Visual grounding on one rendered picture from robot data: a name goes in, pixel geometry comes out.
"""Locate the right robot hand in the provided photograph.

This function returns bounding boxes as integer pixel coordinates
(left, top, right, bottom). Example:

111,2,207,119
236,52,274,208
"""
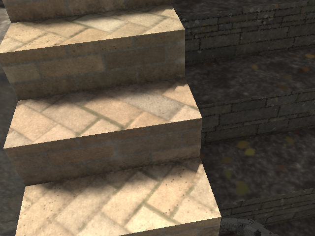
220,218,279,236

